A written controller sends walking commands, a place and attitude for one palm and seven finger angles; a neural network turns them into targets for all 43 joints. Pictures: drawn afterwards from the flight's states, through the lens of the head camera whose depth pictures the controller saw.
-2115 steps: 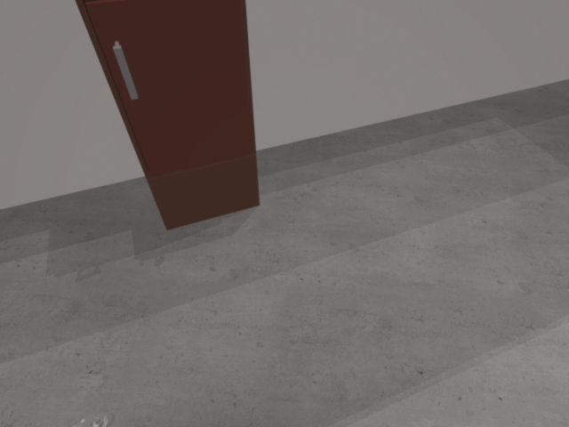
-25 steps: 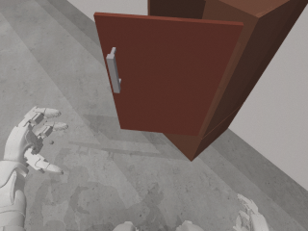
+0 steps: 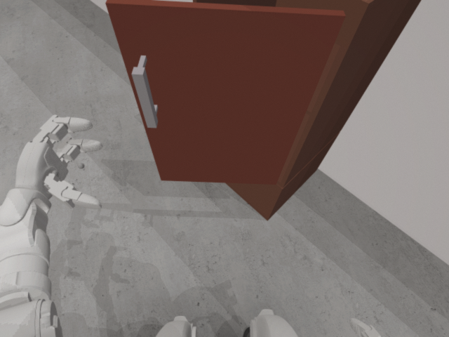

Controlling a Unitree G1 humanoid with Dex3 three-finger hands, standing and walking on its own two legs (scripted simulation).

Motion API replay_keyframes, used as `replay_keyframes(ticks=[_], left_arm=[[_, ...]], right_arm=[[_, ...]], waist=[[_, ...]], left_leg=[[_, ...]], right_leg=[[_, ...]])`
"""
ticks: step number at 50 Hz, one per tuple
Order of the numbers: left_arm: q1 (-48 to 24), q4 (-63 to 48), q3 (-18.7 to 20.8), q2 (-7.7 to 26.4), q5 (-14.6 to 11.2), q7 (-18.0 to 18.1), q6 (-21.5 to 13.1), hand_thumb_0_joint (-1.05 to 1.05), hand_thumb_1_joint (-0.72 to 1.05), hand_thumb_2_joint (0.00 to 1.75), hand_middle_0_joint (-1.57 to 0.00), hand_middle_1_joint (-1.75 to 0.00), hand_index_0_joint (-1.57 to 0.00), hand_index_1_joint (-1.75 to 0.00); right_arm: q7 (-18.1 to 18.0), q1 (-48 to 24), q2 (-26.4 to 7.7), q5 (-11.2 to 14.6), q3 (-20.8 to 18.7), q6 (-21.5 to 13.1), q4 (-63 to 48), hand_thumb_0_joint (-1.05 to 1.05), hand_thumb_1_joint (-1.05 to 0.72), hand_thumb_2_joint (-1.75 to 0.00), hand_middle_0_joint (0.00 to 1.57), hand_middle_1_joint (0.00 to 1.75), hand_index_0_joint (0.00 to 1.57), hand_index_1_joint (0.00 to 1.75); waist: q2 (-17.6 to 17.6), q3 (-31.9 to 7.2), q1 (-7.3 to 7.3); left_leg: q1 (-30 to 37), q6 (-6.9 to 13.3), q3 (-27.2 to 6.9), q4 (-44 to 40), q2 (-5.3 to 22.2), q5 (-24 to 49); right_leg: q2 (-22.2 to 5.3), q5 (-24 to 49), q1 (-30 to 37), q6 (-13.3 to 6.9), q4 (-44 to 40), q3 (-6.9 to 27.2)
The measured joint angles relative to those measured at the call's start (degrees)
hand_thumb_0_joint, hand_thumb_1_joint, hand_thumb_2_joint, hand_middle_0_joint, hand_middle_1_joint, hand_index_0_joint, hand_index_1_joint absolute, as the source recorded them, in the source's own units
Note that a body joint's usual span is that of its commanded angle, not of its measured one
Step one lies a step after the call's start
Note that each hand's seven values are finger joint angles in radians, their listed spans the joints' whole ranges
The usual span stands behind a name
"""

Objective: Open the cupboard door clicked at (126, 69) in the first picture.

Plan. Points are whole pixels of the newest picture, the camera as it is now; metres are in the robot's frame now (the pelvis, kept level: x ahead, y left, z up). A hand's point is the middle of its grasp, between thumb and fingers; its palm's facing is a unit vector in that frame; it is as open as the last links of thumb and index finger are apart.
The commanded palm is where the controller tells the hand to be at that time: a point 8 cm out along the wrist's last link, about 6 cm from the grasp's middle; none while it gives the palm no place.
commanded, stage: move the hooked fingers beside the handle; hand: left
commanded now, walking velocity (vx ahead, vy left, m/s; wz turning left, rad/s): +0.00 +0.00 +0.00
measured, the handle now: (148, 93) +0.58 +0.17 +0.05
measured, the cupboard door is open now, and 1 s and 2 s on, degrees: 44 44 44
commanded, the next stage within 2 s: slide the fingers in behind the handle in 1.74 s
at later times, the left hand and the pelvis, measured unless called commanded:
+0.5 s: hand (96, 133) +0.46 +0.24 +0.06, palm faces -0.03 -1.00 -0.02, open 14.0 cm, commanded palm +0.45 +0.29 +0.06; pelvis +0.00 +0.00 -0.01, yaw -1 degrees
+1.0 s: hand (113, 102) +0.54 +0.23 +0.06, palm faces -0.04 -1.00 -0.02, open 14.0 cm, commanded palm +0.52 +0.28 +0.05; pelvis +0.00 +0.00 -0.02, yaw -2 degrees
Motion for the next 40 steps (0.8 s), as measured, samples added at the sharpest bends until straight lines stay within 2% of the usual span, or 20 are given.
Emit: replay_keyframes(ticks=[10, 23, 27, 40], left_arm=[[-8.91, 8.95, 0.32, 1.80, 3.11, 1.96, -0.76, -0.02, -0.50, 0.30, -0.30, -1.20, -0.30, -1.20], [-16.90, 17.27, 2.60, 6.44, 5.14, 1.47, -1.96, -0.02, -0.50, 0.30, -0.30, -1.20, -0.30, -1.20], [-19.72, 19.29, 2.10, 7.81, 5.62, 1.62, -2.18, -0.02, -0.50, 0.30, -0.30, -1.20, -0.30, -1.20], [-28.16, 24.10, 3.48, 12.08, 8.61, 3.06, -0.55, -0.02, -0.50, 0.30, -0.30, -1.20, -0.30, -1.20]], right_arm=[[0.54, -0.03, 0.13, -0.44, 0.30, 2.58, 0.26, 0.01, -0.90, -0.89, 0.21, 0.30, 0.21, 0.30], [0.93, 0.75, -0.30, -0.80, 0.37, 6.02, 0.39, 0.01, -0.91, -0.89, 0.20, 0.30, 0.20, 0.30], [0.85, 1.11, -0.55, -0.93, 0.44, 6.57, 0.73, 0.00, -0.91, -0.89, 0.20, 0.30, 0.20, 0.30], [1.41, 2.39, -0.71, -1.79, 1.26, 8.46, 0.44, 0.00, -0.91, -0.89, 0.20, 0.30, 0.20, 0.30]], waist=[[-0.24, -0.12, -1.42], [-0.39, -0.25, -3.23], [-0.24, -0.06, -3.77], [0.15, 0.01, -6.88]], left_leg=[[-2.59, 0.03, 0.07, 1.33, 0.19, -0.37], [-6.35, -0.14, -0.18, 3.38, 0.89, -0.98], [-7.88, -0.15, -0.54, 4.20, 0.93, -1.10], [-12.39, 0.06, -0.70, 6.24, 1.44, -1.65]], right_leg=[[0.15, -0.20, -2.61, -0.03, 1.16, 0.09], [0.78, -0.37, -6.18, -0.29, 2.55, -0.12], [0.80, -0.40, -7.43, -0.32, 3.03, -0.46], [1.27, -0.24, -11.56, -0.14, 3.98, -0.57]])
